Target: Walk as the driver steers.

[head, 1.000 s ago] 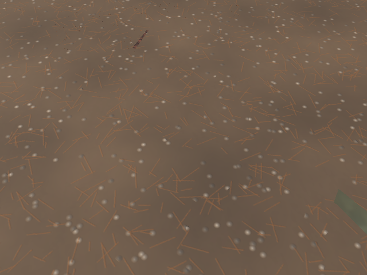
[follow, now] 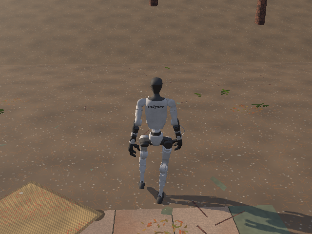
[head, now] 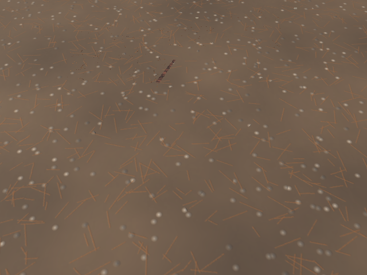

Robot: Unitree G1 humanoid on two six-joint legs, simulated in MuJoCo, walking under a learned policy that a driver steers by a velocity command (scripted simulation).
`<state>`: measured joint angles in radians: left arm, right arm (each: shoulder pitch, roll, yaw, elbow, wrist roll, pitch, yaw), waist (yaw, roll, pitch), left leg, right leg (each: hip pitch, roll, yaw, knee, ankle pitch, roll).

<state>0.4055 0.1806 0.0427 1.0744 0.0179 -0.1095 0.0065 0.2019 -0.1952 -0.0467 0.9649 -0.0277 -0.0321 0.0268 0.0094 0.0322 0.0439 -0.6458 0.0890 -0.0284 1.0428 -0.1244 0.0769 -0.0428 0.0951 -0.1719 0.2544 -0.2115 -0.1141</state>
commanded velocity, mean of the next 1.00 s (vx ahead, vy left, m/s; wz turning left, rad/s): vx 0.32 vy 0.00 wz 0.32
